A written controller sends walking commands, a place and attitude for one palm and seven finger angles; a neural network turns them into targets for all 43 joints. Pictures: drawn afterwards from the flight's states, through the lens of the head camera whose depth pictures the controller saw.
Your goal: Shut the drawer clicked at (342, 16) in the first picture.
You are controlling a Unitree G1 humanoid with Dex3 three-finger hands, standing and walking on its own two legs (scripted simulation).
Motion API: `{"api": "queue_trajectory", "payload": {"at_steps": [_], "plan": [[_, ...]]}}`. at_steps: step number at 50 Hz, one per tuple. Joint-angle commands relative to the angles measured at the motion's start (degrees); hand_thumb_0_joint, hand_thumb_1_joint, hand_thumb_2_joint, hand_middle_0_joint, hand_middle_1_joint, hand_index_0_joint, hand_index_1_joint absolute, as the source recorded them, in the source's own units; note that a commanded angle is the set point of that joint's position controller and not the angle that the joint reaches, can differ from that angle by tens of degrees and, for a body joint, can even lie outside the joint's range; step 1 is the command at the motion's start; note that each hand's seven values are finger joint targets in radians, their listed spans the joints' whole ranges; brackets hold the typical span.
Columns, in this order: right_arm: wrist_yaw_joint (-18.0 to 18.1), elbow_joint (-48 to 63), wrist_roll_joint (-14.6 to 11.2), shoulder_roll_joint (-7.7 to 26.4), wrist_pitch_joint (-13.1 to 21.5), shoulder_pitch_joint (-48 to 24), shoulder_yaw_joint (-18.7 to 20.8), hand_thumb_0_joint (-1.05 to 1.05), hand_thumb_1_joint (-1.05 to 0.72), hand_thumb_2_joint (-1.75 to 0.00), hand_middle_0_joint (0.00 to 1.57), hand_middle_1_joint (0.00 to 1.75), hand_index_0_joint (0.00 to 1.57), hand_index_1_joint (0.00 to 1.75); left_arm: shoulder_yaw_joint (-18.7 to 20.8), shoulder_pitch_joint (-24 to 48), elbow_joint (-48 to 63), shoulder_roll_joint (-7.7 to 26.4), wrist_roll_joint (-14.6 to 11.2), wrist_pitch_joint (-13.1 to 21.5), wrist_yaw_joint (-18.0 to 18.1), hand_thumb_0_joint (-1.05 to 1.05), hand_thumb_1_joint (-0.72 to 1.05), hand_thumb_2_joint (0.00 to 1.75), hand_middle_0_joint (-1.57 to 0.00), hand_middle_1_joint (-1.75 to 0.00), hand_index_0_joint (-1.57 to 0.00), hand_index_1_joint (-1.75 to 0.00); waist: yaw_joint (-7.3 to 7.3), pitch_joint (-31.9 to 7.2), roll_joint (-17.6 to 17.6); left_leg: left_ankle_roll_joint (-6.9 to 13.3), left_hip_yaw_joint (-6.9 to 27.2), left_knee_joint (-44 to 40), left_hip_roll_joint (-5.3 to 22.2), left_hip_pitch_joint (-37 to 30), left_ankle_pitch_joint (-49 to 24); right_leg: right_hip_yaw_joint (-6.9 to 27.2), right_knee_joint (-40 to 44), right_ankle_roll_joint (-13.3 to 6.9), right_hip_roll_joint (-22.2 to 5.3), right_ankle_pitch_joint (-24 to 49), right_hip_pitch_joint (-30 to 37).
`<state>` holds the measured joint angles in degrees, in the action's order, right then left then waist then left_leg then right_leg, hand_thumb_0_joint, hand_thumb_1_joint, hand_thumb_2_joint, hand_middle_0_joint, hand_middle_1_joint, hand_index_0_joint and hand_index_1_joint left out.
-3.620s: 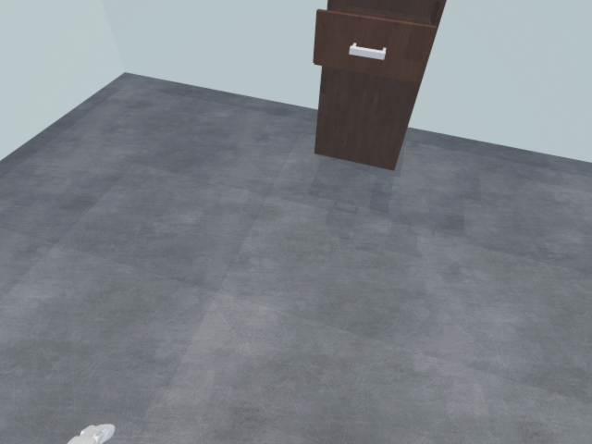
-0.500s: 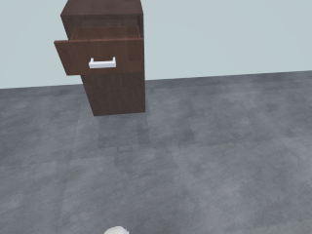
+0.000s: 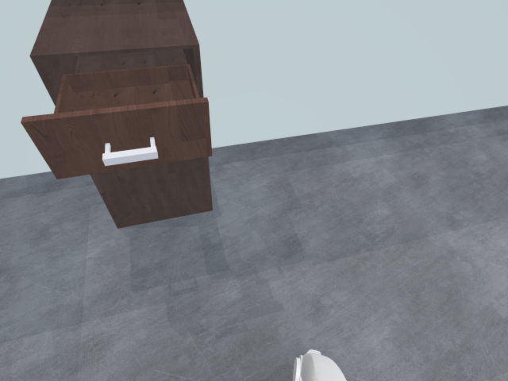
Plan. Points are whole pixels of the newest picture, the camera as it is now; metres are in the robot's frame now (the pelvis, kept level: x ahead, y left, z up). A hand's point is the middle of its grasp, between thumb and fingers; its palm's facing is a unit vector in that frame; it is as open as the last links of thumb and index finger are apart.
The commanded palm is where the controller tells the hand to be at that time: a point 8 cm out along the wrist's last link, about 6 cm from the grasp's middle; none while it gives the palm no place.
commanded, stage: turn to face it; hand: left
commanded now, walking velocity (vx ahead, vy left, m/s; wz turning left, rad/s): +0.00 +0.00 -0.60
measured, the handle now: (130, 150) +0.61 +0.34 -0.04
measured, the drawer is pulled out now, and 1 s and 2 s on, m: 0.29 0.29 0.29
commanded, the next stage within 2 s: take the last steps up to it in 0.90 s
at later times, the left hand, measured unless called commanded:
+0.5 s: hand (184, 345) +0.21 +0.14 -0.17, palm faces +0.11 -0.98 -0.14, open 7.3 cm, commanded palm none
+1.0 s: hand out of the picture +0.06 +0.21 -0.17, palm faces +0.29 -0.92 -0.27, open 7.4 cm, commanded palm none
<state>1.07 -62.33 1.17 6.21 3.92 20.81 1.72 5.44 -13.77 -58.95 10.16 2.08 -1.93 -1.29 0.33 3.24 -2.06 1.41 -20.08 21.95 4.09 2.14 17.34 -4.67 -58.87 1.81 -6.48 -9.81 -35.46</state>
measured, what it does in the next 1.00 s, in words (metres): steps on the spot: right foot, then left foot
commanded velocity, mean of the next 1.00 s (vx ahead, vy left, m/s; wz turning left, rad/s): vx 0.01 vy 0.00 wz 0.35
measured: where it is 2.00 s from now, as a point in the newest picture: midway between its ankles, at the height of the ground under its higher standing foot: (232, 377)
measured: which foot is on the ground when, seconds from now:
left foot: down 0.00-0.16, up 0.18-0.56, down 0.58-1.00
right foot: up 0.00-0.16, down 0.18-0.58, up 0.60-1.00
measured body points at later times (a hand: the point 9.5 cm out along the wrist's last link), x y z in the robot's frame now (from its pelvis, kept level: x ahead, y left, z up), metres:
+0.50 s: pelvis +0.10 -0.02 -0.01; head +0.10 -0.01 +0.44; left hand +0.20 +0.19 -0.16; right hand +0.14 -0.26 -0.16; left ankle +0.09 +0.09 -0.70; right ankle +0.17 -0.12 -0.74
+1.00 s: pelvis +0.09 +0.00 +0.00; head +0.10 +0.01 +0.45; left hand +0.05 +0.26 -0.15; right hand +0.20 -0.22 -0.15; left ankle +0.10 +0.09 -0.74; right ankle +0.11 -0.14 -0.70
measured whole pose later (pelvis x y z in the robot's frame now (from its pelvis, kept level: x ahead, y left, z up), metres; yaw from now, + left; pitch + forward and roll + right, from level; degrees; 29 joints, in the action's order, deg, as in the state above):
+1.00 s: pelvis +0.09 +0.00 +0.00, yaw +14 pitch -1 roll +0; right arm 0.5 -57.3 1.3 10.2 -1.6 11.7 2.2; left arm 3.7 -14.0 -58.8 12.7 0.9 -3.8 1.9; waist -0.1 3.5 0.0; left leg 3.8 -3.8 25.3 -1.4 13.1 10.9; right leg -1.5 -47.8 3.9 -3.5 -25.2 -19.5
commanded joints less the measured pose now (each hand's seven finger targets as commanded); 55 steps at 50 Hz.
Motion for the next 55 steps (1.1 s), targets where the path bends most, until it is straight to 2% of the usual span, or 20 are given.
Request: {"api": "queue_trajectory", "payload": {"at_steps": [1,4,7,8,9,11,13,15,17,24,27,28,29,30,33,36,50,53,54,55], "plan": [[0.7,1.8,0.2,9.0,0.0,4.3,2.3,0.00,-0.90,-0.90,0.20,0.30,0.20,0.30,-0.5,7.2,6.1,0.0,-0.6,1.3,-0.7,0.00,0.90,0.90,-0.20,-0.30,-0.20,-0.30,-2.52,4.3,9.9,4.6,3.1,-4.9,16.0,-0.3,-35.2,-2.9,11.4,-0.8,1.1,-0.8,-0.9],[0.7,1.3,0.4,9.1,-0.7,5.1,2.6,0.00,-0.90,-0.90,0.20,0.30,0.20,0.30,-0.9,7.6,6.4,0.6,-0.5,1.9,-0.1,0.00,0.90,0.90,-0.20,-0.30,-0.20,-0.30,-2.70,3.0,8.8,4.8,4.1,0.5,16.9,-0.2,-41.8,-3.7,17.0,-2.9,3.3,-2.1,6.1],[0.3,0.9,-0.4,9.5,-0.9,3.2,2.2,0.00,-0.90,-0.90,0.20,0.30,0.20,0.30,-0.7,-6.9,1.8,4.1,0.1,3.9,1.2,0.00,0.90,0.90,-0.20,-0.30,-0.20,-0.30,4.29,-7.5,5.7,1.2,3.3,19.7,12.4,4.0,-40.0,-4.0,29.7,-3.9,4.3,11.8,29.6],[-0.1,1.1,-1.2,5.5,-0.9,6.7,1.6,0.00,-0.90,-0.90,0.20,0.30,0.20,0.30,0.4,-11.8,0.3,9.9,0.2,5.0,2.1,0.00,0.90,0.90,-0.20,-0.30,-0.20,-0.30,5.15,-15.5,-6.9,-1.7,4.0,34.3,5.9,17.4,-10.5,11.0,28.5,-8.2,-10.3,37.1,45.6],[0.3,1.4,-1.6,4.0,-1.7,8.2,1.2,0.00,-0.90,-0.90,0.20,0.30,0.20,0.30,-0.2,-12.9,-0.6,12.0,-1.2,5.1,2.2,0.00,0.90,0.90,-0.20,-0.30,-0.20,-0.30,3.54,-18.5,-8.6,-2.4,11.5,45.5,1.2,20.0,18.5,16.4,29.1,-13.9,-19.0,57.8,45.2],[0.6,2.1,-1.3,3.7,-3.3,5.4,1.0,0.00,-0.90,-0.90,0.20,0.30,0.20,0.30,-0.6,-4.9,1.7,11.3,-1.3,4.7,2.9,0.00,0.90,0.90,-0.20,-0.30,-0.20,-0.30,2.04,-14.1,-9.5,-2.3,19.7,50.2,2.0,21.4,16.9,16.8,36.9,-14.5,-19.3,36.9,33.6],[0.4,1.0,-0.5,4.1,-4.8,3.2,1.2,0.00,-0.90,-0.90,0.20,0.30,0.20,0.30,-1.6,2.7,3.4,7.5,-1.2,4.0,3.4,0.00,0.90,0.90,-0.20,-0.30,-0.20,-0.30,-0.42,-5.3,-2.3,-2.8,19.9,49.9,3.2,21.2,10.7,9.5,41.1,-11.6,-16.0,21.5,21.6],[-0.1,1.0,-0.3,3.7,-5.8,5.2,1.3,0.00,-0.90,-0.90,0.20,0.30,0.20,0.30,-1.5,7.0,4.8,6.9,-1.0,3.6,3.7,0.00,0.90,0.90,-0.20,-0.30,-0.20,-0.30,-2.88,-4.5,-2.8,-3.5,19.0,46.3,3.3,20.0,8.1,3.1,42.7,-10.0,-14.6,12.9,17.2],[-0.5,1.8,-0.1,3.9,-6.5,4.0,1.5,0.00,-0.90,-0.90,0.20,0.30,0.20,0.30,-1.4,6.8,5.3,6.5,-0.9,3.1,3.6,0.00,0.90,0.90,-0.20,-0.30,-0.20,-0.30,-2.42,-3.8,-3.8,-3.7,17.4,43.2,2.6,19.9,7.0,1.2,44.3,-9.3,-13.6,5.1,15.8],[-1.5,7.4,-0.1,4.9,-6.1,-3.6,1.9,0.00,-0.90,-0.90,0.20,0.30,0.20,0.30,0.1,4.5,6.1,8.6,-0.1,1.9,3.8,0.00,0.90,0.90,-0.20,-0.30,-0.20,-0.30,-0.10,-2.8,-4.9,-3.4,14.5,26.8,2.2,20.1,9.2,-0.9,42.5,-9.2,-15.9,-3.2,19.8],[-1.4,7.8,0.2,6.2,-5.7,-1.3,2.0,0.00,-0.90,-0.90,0.20,0.30,0.20,0.30,0.1,4.1,6.6,8.8,-0.8,1.1,3.5,0.00,0.90,0.90,-0.20,-0.30,-0.20,-0.30,-1.76,-3.4,-2.1,-2.8,12.5,12.4,0.3,11.3,0.0,-4.6,34.7,-5.6,-13.1,-6.1,15.8],[-1.4,7.9,0.4,8.6,-5.4,-0.1,2.6,0.00,-0.90,-0.90,0.20,0.30,0.20,0.30,-0.1,3.9,7.3,7.4,-1.3,0.6,3.2,0.00,0.90,0.90,-0.20,-0.30,-0.20,-0.30,-2.54,-2.5,5.8,-1.6,17.9,3.9,3.1,9.4,-0.4,-6.2,28.3,-3.1,-10.0,-11.1,11.8],[-1.3,9.0,0.8,14.0,-5.1,1.3,3.5,0.00,-0.90,-0.90,0.20,0.30,0.20,0.30,-0.6,3.1,9.0,4.0,-1.5,0.2,2.7,0.00,0.90,0.90,-0.20,-0.30,-0.20,-0.30,-3.15,-1.8,21.5,4.1,36.9,-5.7,15.5,8.8,-3.8,-8.6,15.7,1.1,-2.5,-19.7,3.8],[-0.7,9.8,1.2,17.3,-5.0,0.9,4.3,0.00,-0.90,-0.90,0.20,0.30,0.20,0.30,-1.0,7.2,11.1,4.1,-1.0,0.1,2.5,0.00,0.90,0.90,-0.20,-0.30,-0.20,-0.30,-4.94,-0.5,20.8,10.1,46.1,-10.4,21.5,12.7,-6.7,-3.3,3.7,1.2,0.8,-24.9,1.3],[0.5,10.6,0.5,14.5,-3.9,-7.1,3.1,0.00,-0.90,-0.90,0.20,0.30,0.20,0.30,-0.1,4.3,7.9,5.0,-0.6,0.2,2.1,0.00,0.90,0.90,-0.20,-0.30,-0.20,-0.30,-0.75,-2.9,11.9,6.9,33.1,-6.8,13.5,8.6,-14.3,3.9,-6.8,1.1,0.7,-13.4,-0.2],[0.7,10.2,-0.1,13.0,-3.2,-6.8,2.5,0.00,-0.90,-0.90,0.20,0.30,0.20,0.30,-0.5,0.8,5.0,5.6,-1.0,0.3,2.3,0.00,0.90,0.90,-0.20,-0.30,-0.20,-0.30,-0.56,-5.8,7.9,6.7,26.5,-4.3,10.7,3.4,-29.9,3.6,-5.8,2.3,1.0,-10.1,2.8],[0.0,7.6,0.2,14.5,-5.0,-8.0,3.1,0.00,-0.90,-0.90,0.20,0.30,0.20,0.30,-1.9,-1.2,3.7,4.6,-1.5,0.2,3.4,0.00,0.90,0.90,-0.20,-0.30,-0.20,-0.30,-1.15,-3.7,9.7,9.0,33.5,-4.9,10.8,8.0,-18.5,2.9,17.5,0.9,3.7,-14.8,16.7],[-0.2,7.1,-0.2,12.4,-4.8,-9.0,2.8,0.00,-0.90,-0.90,0.20,0.30,0.20,0.30,-2.4,-7.9,0.8,3.7,-1.1,1.6,3.2,0.00,0.90,0.90,-0.20,-0.30,-0.20,-0.30,1.49,-5.3,6.2,5.1,31.0,-2.3,6.1,15.3,2.3,1.7,35.2,0.3,3.9,-5.8,30.2],[-0.6,7.1,-0.7,9.6,-4.8,-8.3,2.5,0.00,-0.90,-0.90,0.20,0.30,0.20,0.30,-2.1,-9.2,0.5,6.8,-0.4,2.3,3.3,0.00,0.90,0.90,-0.20,-0.30,-0.20,-0.30,1.86,-3.6,-1.3,1.9,26.5,5.6,0.7,23.0,9.9,9.4,42.7,-1.6,-2.1,-12.9,34.8],[-0.9,8.5,-0.8,6.4,-4.7,-8.9,1.6,0.00,-0.90,-0.90,0.20,0.30,0.20,0.30,-1.4,-9.7,1.0,10.9,0.1,2.5,3.3,0.00,0.90,0.90,-0.20,-0.30,-0.20,-0.30,2.23,0.5,-14.2,-1.2,19.3,17.1,-6.0,30.9,12.9,25.3,51.4,-7.0,-13.6,-28.0,32.6]]}}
